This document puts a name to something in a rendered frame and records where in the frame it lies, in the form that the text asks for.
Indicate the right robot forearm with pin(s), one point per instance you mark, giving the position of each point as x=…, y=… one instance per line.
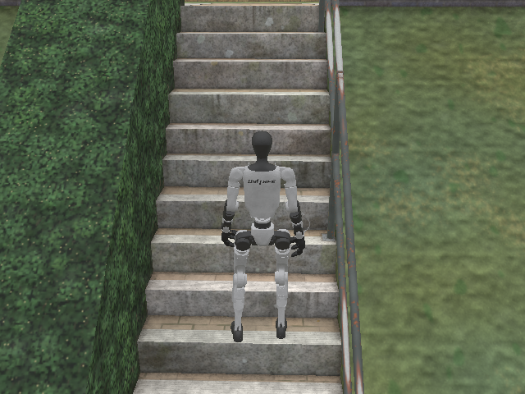
x=297, y=223

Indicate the robot left upper arm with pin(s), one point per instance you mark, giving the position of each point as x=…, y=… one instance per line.
x=233, y=188

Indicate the left robot hand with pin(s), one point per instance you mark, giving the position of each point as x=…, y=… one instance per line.
x=225, y=236

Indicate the humanoid robot torso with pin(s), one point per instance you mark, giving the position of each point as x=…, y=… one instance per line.
x=262, y=198

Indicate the robot right shin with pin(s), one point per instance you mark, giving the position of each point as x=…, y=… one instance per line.
x=281, y=300

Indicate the robot right upper arm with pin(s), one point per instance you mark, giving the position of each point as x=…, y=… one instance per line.
x=287, y=174

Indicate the right robot hand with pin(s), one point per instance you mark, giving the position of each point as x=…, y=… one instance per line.
x=300, y=244

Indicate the left robot forearm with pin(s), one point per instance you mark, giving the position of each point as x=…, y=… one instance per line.
x=227, y=219

